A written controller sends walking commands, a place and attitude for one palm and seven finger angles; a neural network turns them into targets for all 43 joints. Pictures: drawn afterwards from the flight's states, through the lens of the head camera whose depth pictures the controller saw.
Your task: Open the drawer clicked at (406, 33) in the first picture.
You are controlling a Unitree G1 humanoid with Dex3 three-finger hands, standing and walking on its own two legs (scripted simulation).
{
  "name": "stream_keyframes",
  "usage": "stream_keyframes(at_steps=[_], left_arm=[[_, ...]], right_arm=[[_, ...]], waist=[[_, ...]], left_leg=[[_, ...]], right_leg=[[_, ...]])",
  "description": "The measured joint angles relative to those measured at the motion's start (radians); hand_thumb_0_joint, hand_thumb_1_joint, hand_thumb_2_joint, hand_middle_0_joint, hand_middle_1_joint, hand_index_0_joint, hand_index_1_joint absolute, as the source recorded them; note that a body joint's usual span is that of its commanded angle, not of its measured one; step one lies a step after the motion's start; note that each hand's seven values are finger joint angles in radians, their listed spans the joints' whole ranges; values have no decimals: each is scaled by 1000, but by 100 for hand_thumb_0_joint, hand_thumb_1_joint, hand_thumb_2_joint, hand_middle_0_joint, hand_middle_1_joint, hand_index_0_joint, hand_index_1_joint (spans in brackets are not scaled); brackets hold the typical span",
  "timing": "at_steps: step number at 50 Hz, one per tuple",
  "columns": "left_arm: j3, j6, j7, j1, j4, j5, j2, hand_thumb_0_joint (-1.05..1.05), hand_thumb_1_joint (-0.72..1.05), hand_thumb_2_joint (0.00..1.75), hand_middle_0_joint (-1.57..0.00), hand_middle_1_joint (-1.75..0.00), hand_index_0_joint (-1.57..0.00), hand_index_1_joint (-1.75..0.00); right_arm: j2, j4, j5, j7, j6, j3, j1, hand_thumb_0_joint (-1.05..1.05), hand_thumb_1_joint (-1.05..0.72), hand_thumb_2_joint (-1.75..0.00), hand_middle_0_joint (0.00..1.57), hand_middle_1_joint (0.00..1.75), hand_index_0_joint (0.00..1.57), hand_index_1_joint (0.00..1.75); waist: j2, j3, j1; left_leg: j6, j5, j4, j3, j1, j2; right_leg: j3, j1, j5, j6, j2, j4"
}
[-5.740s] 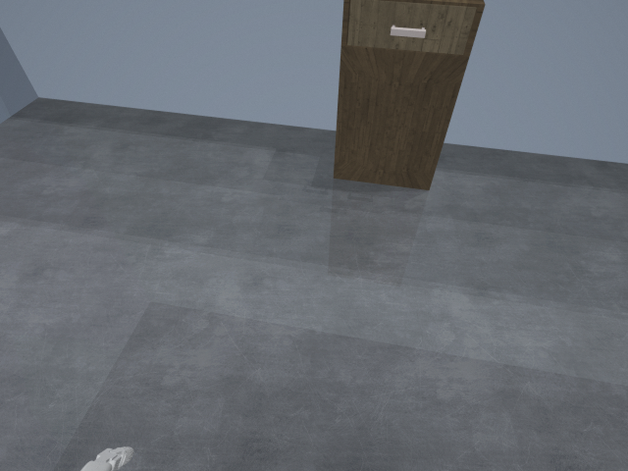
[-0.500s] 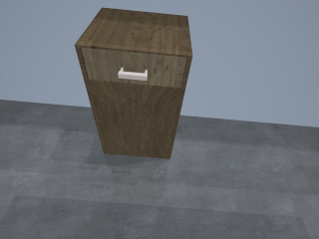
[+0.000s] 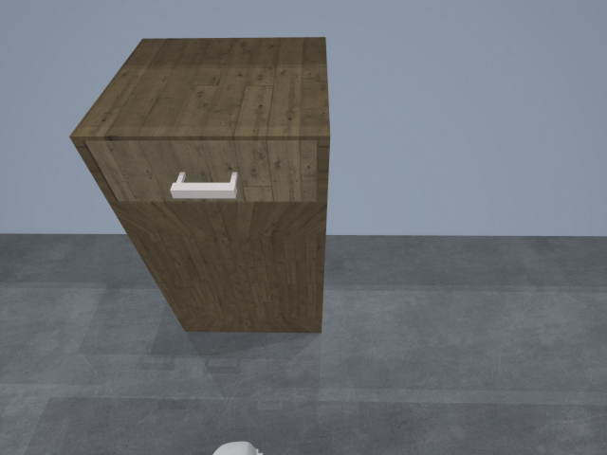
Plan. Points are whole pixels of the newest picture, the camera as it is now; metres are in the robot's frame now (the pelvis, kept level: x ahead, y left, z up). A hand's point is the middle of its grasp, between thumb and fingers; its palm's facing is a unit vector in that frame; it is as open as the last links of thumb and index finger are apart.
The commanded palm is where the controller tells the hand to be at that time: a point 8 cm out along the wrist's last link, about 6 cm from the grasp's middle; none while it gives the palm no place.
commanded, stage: take the last steps up to it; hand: left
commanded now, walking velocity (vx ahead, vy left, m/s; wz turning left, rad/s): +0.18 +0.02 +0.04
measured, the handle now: (206, 183) +0.61 +0.22 -0.02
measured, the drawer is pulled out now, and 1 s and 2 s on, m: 0.00 0.00 0.00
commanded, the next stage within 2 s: come to a stop and stand still in 0.10 s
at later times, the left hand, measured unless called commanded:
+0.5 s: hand out of the picture +0.11 +0.20 -0.18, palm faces +0.03 -0.98 -0.18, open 7.3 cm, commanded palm none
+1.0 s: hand out of the picture +0.12 +0.13 -0.14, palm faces +0.08 -0.95 -0.29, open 7.3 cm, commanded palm none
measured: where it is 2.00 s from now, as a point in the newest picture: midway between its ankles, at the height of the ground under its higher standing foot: outside the picture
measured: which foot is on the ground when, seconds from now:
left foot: up 0.00-0.22, down 0.24-0.68, up 0.70-1.00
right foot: down 0.00-0.26, up 0.28-0.66, down 0.68-1.00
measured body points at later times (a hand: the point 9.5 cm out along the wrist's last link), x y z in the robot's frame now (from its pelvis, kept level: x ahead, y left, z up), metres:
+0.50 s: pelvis +0.11 +0.02 +0.00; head +0.15 +0.03 +0.45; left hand +0.11 +0.25 -0.16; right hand +0.19 -0.21 -0.14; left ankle +0.13 +0.13 -0.74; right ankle +0.08 -0.11 -0.69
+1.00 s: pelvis +0.09 -0.06 +0.01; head +0.11 -0.10 +0.46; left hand +0.11 +0.18 -0.12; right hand +0.10 -0.32 -0.16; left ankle +0.03 +0.12 -0.65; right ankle +0.10 -0.14 -0.74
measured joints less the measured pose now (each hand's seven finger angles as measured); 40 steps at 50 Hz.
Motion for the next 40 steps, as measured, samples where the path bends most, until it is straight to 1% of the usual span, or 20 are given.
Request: stream_keyframes(at_steps=[2, 4, 9, 11, 12, 13, 14, 16, 18, 20, 23, 26, 29, 31, 33, 34, 35, 37, 38, 40], left_arm=[[-2, 3, -2, 28, 16, 6, 9, -2, 96, 89, -20, -30, -20, -30], [-6, 6, -6, 55, 31, 9, 13, -1, 95, 89, -20, -30, -20, -30], [-13, 12, -16, 116, 58, 14, 6, 0, 93, 89, -20, -30, -20, -30], [-13, 16, -16, 141, 68, 13, 4, 0, 93, 89, -20, -30, -20, -30], [-14, 20, -15, 154, 74, 11, 2, 0, 92, 89, -20, -30, -20, -30], [-16, 26, -13, 163, 81, 8, 2, 0, 92, 89, -20, -30, -20, -30], [-19, 34, -9, 163, 91, 3, 4, 0, 92, 89, -20, -30, -20, -30], [-27, 47, 2, 160, 103, -3, 2, 0, 92, 89, -20, -30, -20, -30], [-35, 60, 9, 149, 111, -6, -6, 0, 92, 89, -20, -30, -20, -30], [-38, 73, 11, 130, 105, -4, -13, 0, 92, 89, -20, -30, -20, -30], [-28, 94, 9, 92, 74, 2, -10, 0, 92, 89, -20, -30, -20, -30], [-8, 110, 7, 51, 36, 5, 13, 0, 91, 89, -20, -30, -20, -30], [10, 117, 7, 18, 1, 4, 38, 0, 91, 89, -20, -30, -20, -30], [14, 114, 7, 4, -18, 3, 48, 0, 91, 89, -20, -30, -20, -30], [12, 100, 6, 3, -32, 4, 52, 0, 91, 89, -20, -30, -20, -30], [9, 90, 6, 13, -39, 7, 59, 0, 91, 89, -20, -30, -20, -30], [6, 81, 8, 13, -35, 12, 54, 0, 91, 89, -19, -30, -20, -30], [-10, 83, 4, 16, -32, 15, 32, 0, 92, 89, -19, -30, -20, -30], [-16, 83, 1, 23, -32, 16, 22, 0, 92, 89, -19, -30, -20, -30], [-20, 84, 0, 38, -34, 15, 6, 0, 91, 89, -20, -30, -20, -30]], right_arm=[[-3, -26, -2, 3, 0, -2, -37, 1, -91, -90, 20, 30, 20, 29], [-4, -46, -2, 7, -2, -3, -69, 1, -91, -90, 20, 30, 20, 29], [-12, -63, -1, 15, -8, -1, -119, 1, -92, -90, 20, 30, 20, 29], [-9, -66, -1, 16, -15, 5, -128, 1, -92, -90, 20, 30, 20, 29], [-10, -67, -1, 16, -23, 10, -129, 1, -92, -90, 20, 30, 20, 29], [-6, -64, -2, 12, -33, 15, -132, 1, -92, -90, 20, 30, 20, 29], [4, -60, -2, 6, -38, 21, -138, 1, -92, -90, 20, 30, 20, 29], [22, -53, 1, -8, -37, 38, -151, 0, -92, -90, 20, 30, 20, 29], [36, -48, 8, -27, -33, 44, -167, 0, -92, -90, 20, 30, 20, 29], [37, -53, 14, -41, -26, 40, -188, -1, -93, -90, 20, 30, 20, 30], [27, -66, 13, -47, -7, 26, -211, -1, -94, -90, 20, 30, 20, 30], [13, -69, 7, -45, 14, 14, -215, -1, -94, -90, 20, 30, 20, 30], [-4, -63, 1, -39, 34, 4, -204, -1, -93, -90, 20, 30, 20, 30], [-18, -59, -3, -32, 43, -3, -194, 0, -92, -90, 20, 30, 20, 30], [-34, -55, -3, -24, 51, -9, -181, 0, -92, -90, 20, 30, 20, 30], [-37, -55, 0, -19, 54, -11, -170, 0, -91, -90, 20, 30, 20, 30], [-45, -53, 4, -15, 59, -14, -167, 0, -91, -90, 20, 30, 20, 30], [-65, -56, 6, -8, 75, -22, -155, 0, -91, -90, 20, 30, 20, 30], [-71, -56, 4, -4, 82, -24, -146, 0, -91, -90, 20, 30, 20, 29], [-77, -54, 1, 3, 90, -25, -132, 1, -91, -90, 20, 30, 20, 29]], waist=[[-1, -15, 4], [-3, -24, 12], [-13, -35, 48], [-24, -37, 60], [-25, -38, 65], [-34, -38, 67], [-54, -32, 71], [-80, -19, 83], [-85, -5, 83], [-76, 15, 73], [-56, 43, 59], [-48, 59, 52], [-44, 58, 50], [-35, 51, 48], [-24, 36, 48], [-32, 20, 49], [-20, 15, 51], [15, 9, 41], [22, -1, 41], [19, -16, 45]], left_leg=[[-11, 31, -86, 10, -32, 12], [-18, 52, -185, 21, -37, 16], [-18, 63, -394, 40, 21, -1], [-15, 84, -481, 52, 73, -14], [-15, 120, -540, 55, 111, -20], [-4, 102, -569, 59, 136, -28], [7, 80, -561, 68, 142, -43], [22, 62, -565, 91, 167, -59], [25, 72, -600, 104, 199, -67], [28, 89, -635, 108, 221, -68], [23, 110, -668, 106, 235, -57], [8, 123, -678, 101, 236, -40], [-14, 125, -664, 96, 227, -24], [-30, 120, -644, 90, 216, -15], [-50, 104, -602, 85, 197, -5], [-57, 87, -567, 88, 179, -10], [-57, 31, -517, 74, 157, -8], [-40, -91, -404, 7, 117, -32], [-33, -111, -345, -14, 97, -51], [-27, -90, -228, -32, 63, -86]], right_leg=[[0, 31, 5, 0, 6, -43], [0, 57, 3, 4, 11, -71], [0, 104, -40, 24, 13, -81], [0, 112, -76, 37, 8, -54], [0, 112, -100, 45, 6, -27], [3, 103, -131, 54, -2, 12], [16, 91, -155, 59, -20, 57], [60, 62, -235, 71, -37, 138], [91, 32, -271, 83, -43, 192], [111, -6, -277, 89, -45, 237], [130, -83, -288, 93, -38, 337], [149, -156, -276, 96, -28, 441], [157, -179, -244, 94, -29, 453], [150, -156, -216, 91, -36, 391], [139, -97, -134, 91, -45, 255], [145, -60, -96, 90, -56, 166], [144, -62, -112, 80, -50, 166], [126, -63, -119, 55, -35, 181], [122, -58, -109, 47, -35, 167], [126, -46, -74, 40, -39, 115]])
